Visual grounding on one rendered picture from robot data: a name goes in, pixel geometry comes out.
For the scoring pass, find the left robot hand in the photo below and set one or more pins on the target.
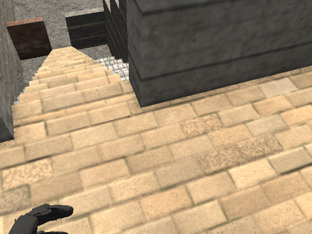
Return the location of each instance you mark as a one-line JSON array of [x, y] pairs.
[[28, 223]]

